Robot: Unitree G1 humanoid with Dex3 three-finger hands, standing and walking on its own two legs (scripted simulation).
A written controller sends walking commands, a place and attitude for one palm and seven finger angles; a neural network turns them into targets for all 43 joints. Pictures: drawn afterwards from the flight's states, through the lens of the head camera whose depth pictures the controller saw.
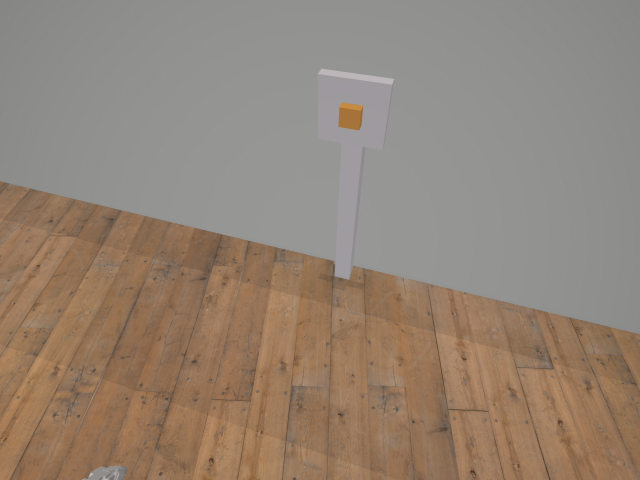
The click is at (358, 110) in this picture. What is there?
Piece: button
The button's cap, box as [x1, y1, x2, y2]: [339, 102, 362, 129]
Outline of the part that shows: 342,102 339,107 339,126 359,129 361,124 362,106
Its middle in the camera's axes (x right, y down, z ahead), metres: +0.07 -0.31 +0.97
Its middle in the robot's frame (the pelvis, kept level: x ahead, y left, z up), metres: +0.93 -0.02 -0.03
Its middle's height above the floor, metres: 0.74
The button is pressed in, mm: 0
